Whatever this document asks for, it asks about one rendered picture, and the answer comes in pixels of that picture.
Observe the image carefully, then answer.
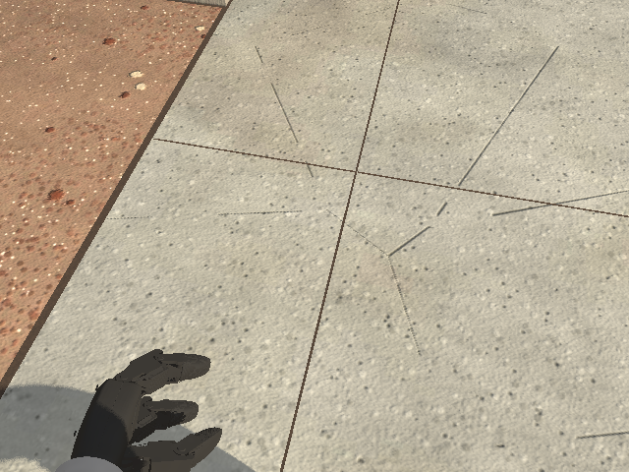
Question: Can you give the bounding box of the left robot hand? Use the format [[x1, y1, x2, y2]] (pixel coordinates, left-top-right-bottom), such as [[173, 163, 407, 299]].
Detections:
[[71, 349, 222, 472]]

